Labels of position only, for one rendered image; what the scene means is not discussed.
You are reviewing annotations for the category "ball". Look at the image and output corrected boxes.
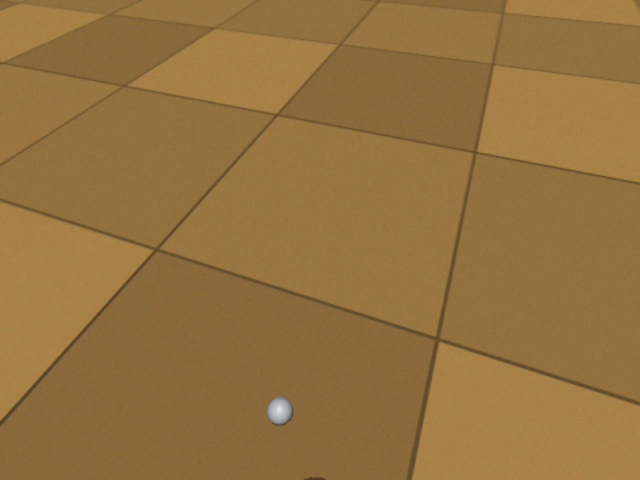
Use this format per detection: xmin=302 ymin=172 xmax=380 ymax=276
xmin=267 ymin=396 xmax=293 ymax=425

